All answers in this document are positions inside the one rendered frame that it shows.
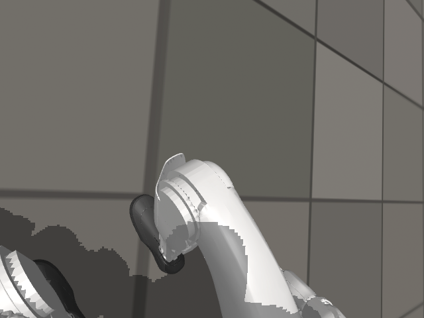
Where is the right robot foot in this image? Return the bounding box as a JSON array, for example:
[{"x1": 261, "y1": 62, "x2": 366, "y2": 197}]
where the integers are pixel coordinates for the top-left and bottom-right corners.
[{"x1": 129, "y1": 194, "x2": 185, "y2": 274}]

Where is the left robot foot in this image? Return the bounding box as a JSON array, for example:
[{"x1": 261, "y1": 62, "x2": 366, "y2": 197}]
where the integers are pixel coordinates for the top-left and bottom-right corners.
[{"x1": 33, "y1": 260, "x2": 85, "y2": 318}]

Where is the right robot arm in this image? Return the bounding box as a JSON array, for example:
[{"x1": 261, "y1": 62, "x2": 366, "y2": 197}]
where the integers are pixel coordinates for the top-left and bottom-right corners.
[{"x1": 301, "y1": 297, "x2": 346, "y2": 318}]

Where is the right robot hand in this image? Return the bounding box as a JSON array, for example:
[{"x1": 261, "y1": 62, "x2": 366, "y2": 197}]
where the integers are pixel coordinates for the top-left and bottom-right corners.
[{"x1": 280, "y1": 268, "x2": 318, "y2": 318}]

